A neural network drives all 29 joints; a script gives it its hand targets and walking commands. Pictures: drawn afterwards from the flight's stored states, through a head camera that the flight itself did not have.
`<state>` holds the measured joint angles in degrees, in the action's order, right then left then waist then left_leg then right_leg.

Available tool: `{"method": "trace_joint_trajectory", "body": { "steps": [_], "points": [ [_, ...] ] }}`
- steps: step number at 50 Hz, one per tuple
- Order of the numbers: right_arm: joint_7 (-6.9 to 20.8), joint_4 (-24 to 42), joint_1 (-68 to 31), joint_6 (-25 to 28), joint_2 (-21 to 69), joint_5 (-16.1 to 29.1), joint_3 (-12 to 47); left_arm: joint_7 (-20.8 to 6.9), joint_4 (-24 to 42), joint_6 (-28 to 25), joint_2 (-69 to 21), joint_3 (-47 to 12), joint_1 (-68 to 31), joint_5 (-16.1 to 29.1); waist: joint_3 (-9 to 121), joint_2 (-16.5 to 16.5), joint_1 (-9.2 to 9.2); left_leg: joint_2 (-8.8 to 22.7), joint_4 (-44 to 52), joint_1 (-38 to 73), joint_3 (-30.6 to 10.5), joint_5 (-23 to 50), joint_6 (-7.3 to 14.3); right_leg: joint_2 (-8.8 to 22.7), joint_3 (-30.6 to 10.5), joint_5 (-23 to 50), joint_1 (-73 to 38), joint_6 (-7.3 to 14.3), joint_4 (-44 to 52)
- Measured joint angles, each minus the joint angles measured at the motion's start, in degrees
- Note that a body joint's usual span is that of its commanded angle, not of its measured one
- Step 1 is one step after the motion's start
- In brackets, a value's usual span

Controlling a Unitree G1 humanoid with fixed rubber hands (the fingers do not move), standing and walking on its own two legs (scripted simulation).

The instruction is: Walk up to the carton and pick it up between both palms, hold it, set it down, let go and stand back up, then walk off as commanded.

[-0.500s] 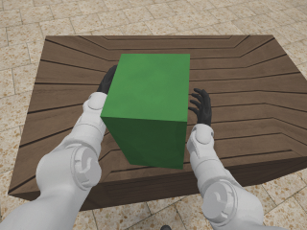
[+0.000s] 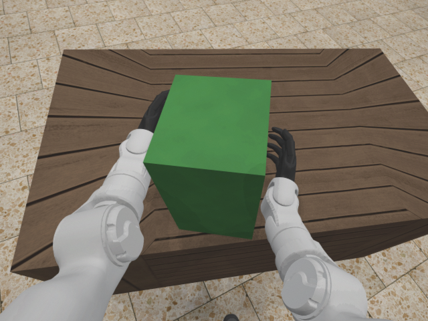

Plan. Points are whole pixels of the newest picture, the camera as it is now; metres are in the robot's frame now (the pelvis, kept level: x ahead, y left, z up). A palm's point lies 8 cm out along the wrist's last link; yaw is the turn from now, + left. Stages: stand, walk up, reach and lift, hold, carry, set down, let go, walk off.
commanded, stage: reach and lift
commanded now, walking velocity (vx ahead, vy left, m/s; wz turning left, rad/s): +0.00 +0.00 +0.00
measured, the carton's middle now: (218, 166) +0.41 -0.05 +0.02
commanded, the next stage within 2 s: none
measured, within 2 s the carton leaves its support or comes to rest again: neither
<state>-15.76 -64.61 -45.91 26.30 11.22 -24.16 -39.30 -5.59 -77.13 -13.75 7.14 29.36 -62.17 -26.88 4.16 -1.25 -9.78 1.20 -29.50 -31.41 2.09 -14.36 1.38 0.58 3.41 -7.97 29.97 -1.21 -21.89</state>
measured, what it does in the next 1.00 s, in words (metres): stands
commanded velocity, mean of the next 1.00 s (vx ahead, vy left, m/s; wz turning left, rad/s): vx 0.00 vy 0.00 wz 0.00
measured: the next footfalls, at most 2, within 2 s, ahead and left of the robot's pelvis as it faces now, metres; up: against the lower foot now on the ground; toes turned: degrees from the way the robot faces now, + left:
none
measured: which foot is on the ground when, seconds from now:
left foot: down 0.00-1.00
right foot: down 0.00-1.00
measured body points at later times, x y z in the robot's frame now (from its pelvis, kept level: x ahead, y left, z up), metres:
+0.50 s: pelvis +0.00 +0.00 +0.00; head +0.10 +0.03 +0.44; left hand +0.49 +0.06 +0.06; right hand +0.38 -0.18 +0.02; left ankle -0.02 +0.09 -0.74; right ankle +0.01 -0.14 -0.74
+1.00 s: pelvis -0.01 +0.00 +0.00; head +0.08 +0.03 +0.44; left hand +0.48 +0.06 +0.07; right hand +0.37 -0.18 +0.03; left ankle -0.02 +0.09 -0.74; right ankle +0.01 -0.14 -0.74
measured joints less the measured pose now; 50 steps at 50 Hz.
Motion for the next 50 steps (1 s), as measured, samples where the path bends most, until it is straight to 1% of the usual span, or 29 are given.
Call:
{"method": "trace_joint_trajectory", "body": {
  "steps": [23, 29, 35, 50],
  "points": [
    [-0.56, 0.0, 1.52, 2.2, 0.13, 0.0, 0.0, 0.35, 0.0, -0.95, -0.95, 0.0, 0.02, -0.28, -0.15, 0.0, 0.0, 0.0, 0.0, 0.0, 0.0, 0.03, 0.0, 0.0, 0.0, 0.04, 0.0, 0.0, 0.0],
    [-0.84, 0.0, 1.88, 3.48, 0.3, 0.0, -0.01, 0.41, 0.01, -2.62, -1.11, 0.0, 0.02, -0.4, -0.14, 0.0, 0.02, 0.0, 0.0, 0.0, 0.0, 0.19, 0.0, 0.0, 0.0, 0.24, 0.01, 0.0, 0.0],
    [-1.07, -0.01, 1.98, 3.48, 0.43, 0.0, 0.0, 0.5, 0.0, -2.85, -1.19, 0.0, 0.03, -0.4, -0.15, 0.0, 0.49, 0.0, 0.0, 0.0, 0.0, 0.46, 0.0, 0.0, 0.0, 0.5, 0.0, 0.0, 0.0],
    [-0.59, -0.01, 2.04, 2.98, 0.25, 0.0, 0.0, 1.72, -0.01, -2.76, -1.57, -0.47, 0.05, -0.4, -0.15, 0.23, 0.65, 0.0, 0.0, 0.0, 0.0, 1.14, 0.0, 0.0, 0.0, 1.09, -0.01, 0.03, 0.0]
  ]
}}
